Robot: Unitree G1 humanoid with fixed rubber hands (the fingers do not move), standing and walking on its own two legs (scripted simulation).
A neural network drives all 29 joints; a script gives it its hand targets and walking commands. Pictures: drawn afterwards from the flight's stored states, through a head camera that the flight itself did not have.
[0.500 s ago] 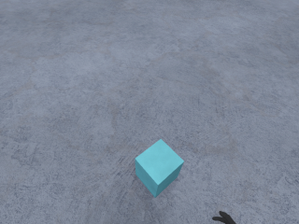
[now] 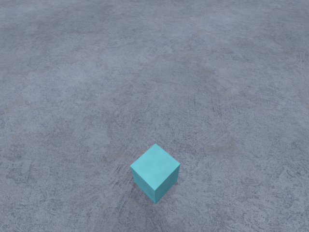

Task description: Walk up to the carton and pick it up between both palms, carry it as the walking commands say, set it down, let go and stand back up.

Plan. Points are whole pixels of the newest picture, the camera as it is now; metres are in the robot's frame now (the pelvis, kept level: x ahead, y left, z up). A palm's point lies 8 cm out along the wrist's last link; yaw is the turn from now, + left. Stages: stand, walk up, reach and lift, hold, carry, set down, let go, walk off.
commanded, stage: walk up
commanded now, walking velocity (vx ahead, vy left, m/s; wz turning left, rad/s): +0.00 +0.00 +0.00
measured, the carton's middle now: (155, 173) +0.54 +0.00 -0.65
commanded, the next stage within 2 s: none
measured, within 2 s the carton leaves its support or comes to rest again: neither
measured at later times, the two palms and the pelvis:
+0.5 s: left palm out of the picture +0.03 +0.26 -0.12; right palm out of the picture -0.01 -0.22 -0.15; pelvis -0.03 +0.01 +0.00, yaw +1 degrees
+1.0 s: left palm out of the picture -0.01 +0.30 -0.14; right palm out of the picture +0.03 -0.19 -0.14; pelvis +0.00 +0.04 -0.01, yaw +15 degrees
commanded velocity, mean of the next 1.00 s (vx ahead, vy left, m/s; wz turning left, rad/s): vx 0.05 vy -0.08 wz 0.32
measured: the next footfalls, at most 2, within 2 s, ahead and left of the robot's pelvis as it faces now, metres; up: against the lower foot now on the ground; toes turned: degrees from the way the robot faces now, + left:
left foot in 0.08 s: +0.03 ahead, +0.15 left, +0.00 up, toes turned +0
left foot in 0.84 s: -0.01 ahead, +0.17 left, +0.00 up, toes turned +13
